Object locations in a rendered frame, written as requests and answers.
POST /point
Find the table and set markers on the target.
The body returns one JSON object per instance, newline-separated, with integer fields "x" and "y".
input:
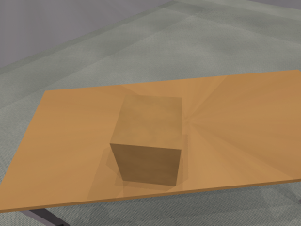
{"x": 238, "y": 130}

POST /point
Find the carton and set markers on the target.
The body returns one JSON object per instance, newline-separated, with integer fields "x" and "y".
{"x": 147, "y": 139}

